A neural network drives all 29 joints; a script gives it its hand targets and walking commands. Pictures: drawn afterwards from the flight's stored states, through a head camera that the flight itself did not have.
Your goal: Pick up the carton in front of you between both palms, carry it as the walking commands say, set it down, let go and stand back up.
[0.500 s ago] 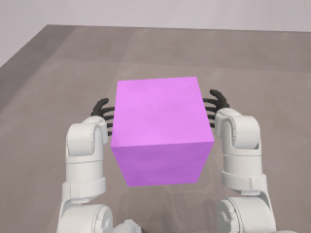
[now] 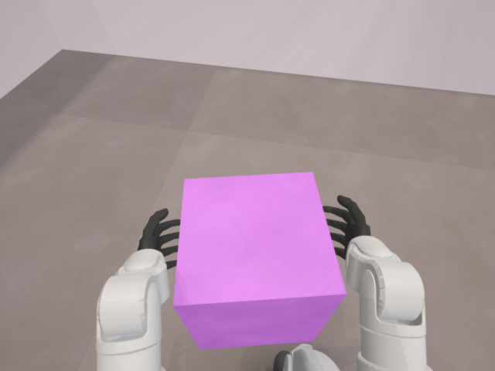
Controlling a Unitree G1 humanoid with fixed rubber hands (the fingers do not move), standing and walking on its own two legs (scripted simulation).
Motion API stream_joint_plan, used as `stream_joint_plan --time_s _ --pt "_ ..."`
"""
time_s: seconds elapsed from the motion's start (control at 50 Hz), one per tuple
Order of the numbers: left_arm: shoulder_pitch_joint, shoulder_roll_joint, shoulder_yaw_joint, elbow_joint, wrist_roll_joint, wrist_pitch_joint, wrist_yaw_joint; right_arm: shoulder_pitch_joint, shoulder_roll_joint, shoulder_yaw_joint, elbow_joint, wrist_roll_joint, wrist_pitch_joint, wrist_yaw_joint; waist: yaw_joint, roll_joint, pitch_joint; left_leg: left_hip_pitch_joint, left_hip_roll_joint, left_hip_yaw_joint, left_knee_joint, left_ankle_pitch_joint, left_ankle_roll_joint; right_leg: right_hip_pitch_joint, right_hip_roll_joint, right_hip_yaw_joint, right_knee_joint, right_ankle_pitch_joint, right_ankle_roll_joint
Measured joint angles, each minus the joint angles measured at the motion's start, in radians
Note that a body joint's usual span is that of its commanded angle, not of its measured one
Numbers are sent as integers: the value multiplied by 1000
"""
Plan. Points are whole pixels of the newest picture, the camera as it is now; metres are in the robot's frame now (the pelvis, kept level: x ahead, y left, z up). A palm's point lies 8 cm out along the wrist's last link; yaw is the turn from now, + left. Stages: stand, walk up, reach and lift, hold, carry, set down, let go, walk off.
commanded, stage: carry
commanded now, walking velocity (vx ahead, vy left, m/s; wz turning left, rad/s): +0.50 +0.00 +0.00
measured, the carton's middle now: (253, 265) +0.29 +0.00 -0.01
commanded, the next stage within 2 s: none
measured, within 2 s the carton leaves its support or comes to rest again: neither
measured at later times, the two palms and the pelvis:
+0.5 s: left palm (188, 118) +0.56 +0.13 +0.10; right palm (330, 116) +0.57 -0.17 +0.10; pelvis +0.30 -0.02 +0.01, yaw +2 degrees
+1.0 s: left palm (194, 73) +0.76 +0.14 +0.08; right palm (309, 71) +0.78 -0.15 +0.08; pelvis +0.50 -0.01 +0.00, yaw +1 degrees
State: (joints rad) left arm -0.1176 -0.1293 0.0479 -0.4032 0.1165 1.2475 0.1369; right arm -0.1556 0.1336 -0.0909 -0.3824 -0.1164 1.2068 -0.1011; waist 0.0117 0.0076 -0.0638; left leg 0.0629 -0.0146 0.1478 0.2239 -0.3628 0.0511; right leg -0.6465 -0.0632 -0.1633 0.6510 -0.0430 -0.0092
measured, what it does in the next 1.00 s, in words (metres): walks ahead: right foot, then left foot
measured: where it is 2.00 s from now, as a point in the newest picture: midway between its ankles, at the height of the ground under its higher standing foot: (247, 295)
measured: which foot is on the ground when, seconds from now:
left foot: down 0.00-0.10, up 0.12-0.58, down 0.60-1.00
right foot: up 0.00-0.06, down 0.08-0.60, up 0.62-0.78, down 0.80-1.00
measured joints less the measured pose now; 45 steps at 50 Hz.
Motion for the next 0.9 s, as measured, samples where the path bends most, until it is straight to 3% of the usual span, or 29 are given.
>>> stream_joint_plan --time_s 0.06,0.1,0.12,0.16,0.2,0.32,0.4,0.46,0.54,0.6,0.64,0.7,0.78,0.84,0.9 --pt "-28 -2 7 14 -4 17 2 -9 1 -10 -1 -8 12 3 -8 5 -19 42 12 -20 97 -87 -23 113 42 -64 -171 40 -25" --pt "-51 -6 7 56 -3 6 -1 -19 0 -26 10 -13 15 1 4 21 -25 -45 42 -30 390 -106 -35 173 65 -89 -183 -4 -103" --pt "-64 -7 12 80 2 -2 -4 -32 2 -36 27 -15 12 2 8 30 -22 -135 45 -62 593 -92 -40 177 70 -92 -156 -42 -122" --pt "-79 -10 22 113 10 -3 -9 -46 6 -45 59 -26 11 3 4 30 -10 -307 31 -109 895 -67 -27 216 68 -93 -155 -84 -125" --pt "-73 -10 22 140 16 1 -12 -40 4 -42 89 -33 11 7 1 26 -8 -427 44 -112 958 -19 -19 280 67 -90 -200 -96 -107" --pt "-17 -2 23 161 18 -6 -23 -11 0 0 126 -43 15 -2 -10 12 -26 -642 126 -83 723 127 -41 449 63 -63 -334 -129 -94" --pt "1 0 23 125 11 -7 -26 -3 0 15 90 -29 26 -16 -17 3 -24 -691 148 -73 540 252 -56 546 57 -47 -403 -158 -77" --pt "-12 -1 27 98 5 -9 -25 -22 2 6 58 -20 31 -21 -19 3 -15 -695 139 -49 463 293 -59 590 45 -34 -396 -210 -57" --pt "-40 -4 34 73 4 1 -23 -36 4 -3 27 -15 35 -24 -23 3 -26 -641 88 1 361 325 -48 638 25 -28 -353 -307 -23" --pt "-53 -6 39 62 11 11 -24 -43 6 -2 29 -18 28 -19 -16 -2 -43 -526 55 47 213 418 -27 644 18 -21 -229 -409 4" --pt "-69 -6 56 82 20 7 -27 -53 7 8 67 -31 7 -20 -20 -40 -40 -510 35 55 230 305 7 565 -10 3 -30 -434 40" --pt "-72 -8 73 93 27 9 -27 -72 12 8 112 -42 -2 -11 -11 -40 4 -475 52 52 217 250 -4 422 25 72 169 -493 55" --pt "-61 -7 56 108 25 -4 -25 -50 8 10 107 -45 -10 -8 -5 -26 46 -411 61 40 155 252 -13 351 25 73 -63 -428 50" --pt "-43 -5 36 93 20 -18 -21 -22 3 16 79 -39 -22 -9 -7 -35 61 -384 56 26 206 197 -29 377 4 52 -174 -167 29" --pt "-12 -1 23 85 14 -25 -17 -6 1 22 74 -32 -17 -11 -6 -18 21 -371 72 19 241 146 -42 410 19 44 -172 -250 3"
